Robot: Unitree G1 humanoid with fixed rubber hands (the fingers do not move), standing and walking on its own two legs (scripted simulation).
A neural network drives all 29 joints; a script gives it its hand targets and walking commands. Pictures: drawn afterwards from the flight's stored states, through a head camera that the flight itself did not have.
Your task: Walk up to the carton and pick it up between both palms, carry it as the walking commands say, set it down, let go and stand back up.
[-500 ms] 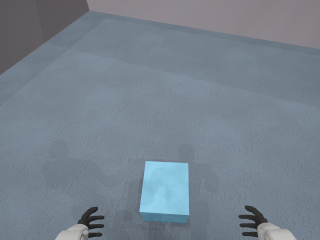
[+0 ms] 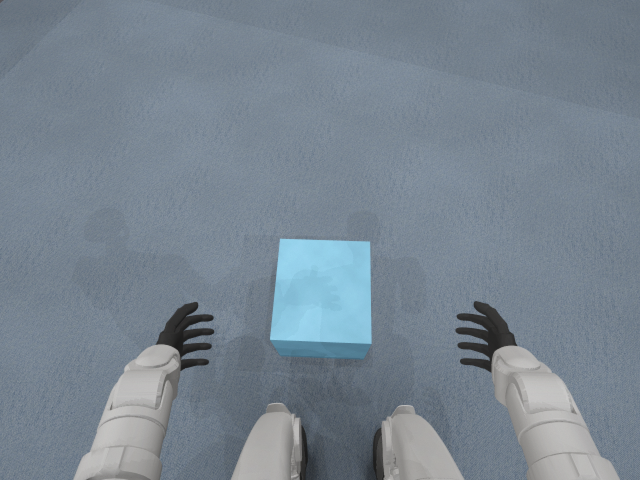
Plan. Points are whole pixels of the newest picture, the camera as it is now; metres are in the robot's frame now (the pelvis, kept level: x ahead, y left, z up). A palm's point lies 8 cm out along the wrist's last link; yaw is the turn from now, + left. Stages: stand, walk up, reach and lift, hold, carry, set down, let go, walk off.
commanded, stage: reach and lift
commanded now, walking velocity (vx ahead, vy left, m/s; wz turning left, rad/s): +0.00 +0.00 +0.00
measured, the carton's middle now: (323, 301) +0.51 +0.03 -0.59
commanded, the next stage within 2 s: none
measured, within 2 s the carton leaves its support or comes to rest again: neither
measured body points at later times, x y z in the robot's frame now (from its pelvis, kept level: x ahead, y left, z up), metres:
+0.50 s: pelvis -0.01 +0.01 -0.04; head +0.24 +0.03 +0.33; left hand +0.46 +0.24 -0.14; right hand +0.43 -0.19 -0.14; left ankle +0.07 +0.11 -0.67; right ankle +0.06 -0.13 -0.67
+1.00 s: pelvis +0.00 +0.01 -0.06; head +0.31 +0.02 +0.26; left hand +0.53 +0.24 -0.18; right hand +0.49 -0.19 -0.18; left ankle +0.07 +0.11 -0.67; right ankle +0.06 -0.13 -0.67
